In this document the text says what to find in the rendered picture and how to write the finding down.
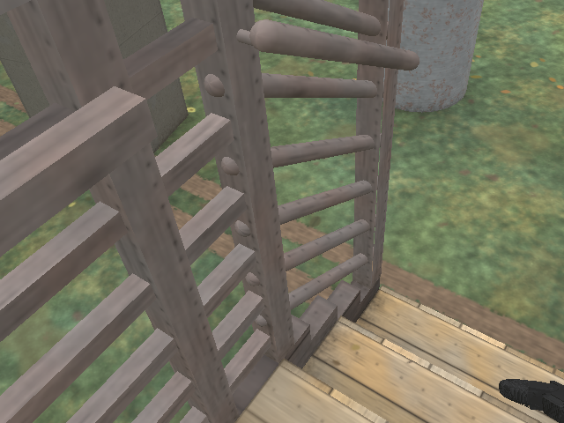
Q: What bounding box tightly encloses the right robot hand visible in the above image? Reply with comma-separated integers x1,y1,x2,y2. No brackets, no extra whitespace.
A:
499,379,564,423

